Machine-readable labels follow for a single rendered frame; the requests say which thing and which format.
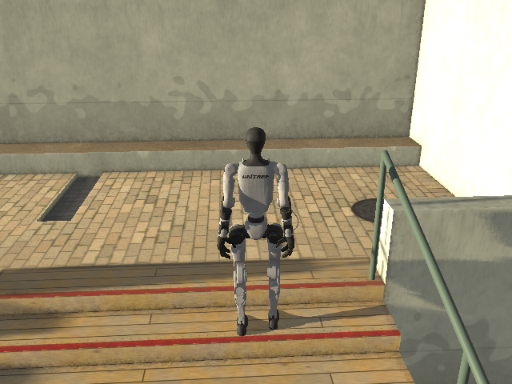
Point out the robot left hand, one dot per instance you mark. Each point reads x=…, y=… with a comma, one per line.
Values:
x=222, y=248

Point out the robot thigh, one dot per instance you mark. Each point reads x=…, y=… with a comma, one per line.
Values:
x=274, y=233
x=237, y=233

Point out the robot left upper arm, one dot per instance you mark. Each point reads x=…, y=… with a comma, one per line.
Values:
x=230, y=170

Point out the robot right forearm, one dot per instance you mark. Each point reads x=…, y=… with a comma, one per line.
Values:
x=287, y=220

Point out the right robot thigh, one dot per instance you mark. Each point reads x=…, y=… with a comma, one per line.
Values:
x=274, y=233

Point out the robot left forearm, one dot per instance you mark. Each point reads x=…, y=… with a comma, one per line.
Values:
x=224, y=220

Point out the robot right hand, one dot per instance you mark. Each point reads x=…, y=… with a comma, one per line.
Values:
x=289, y=246

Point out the left robot thigh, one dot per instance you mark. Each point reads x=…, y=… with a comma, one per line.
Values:
x=237, y=233

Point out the robot right upper arm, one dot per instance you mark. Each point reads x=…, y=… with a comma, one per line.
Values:
x=283, y=184

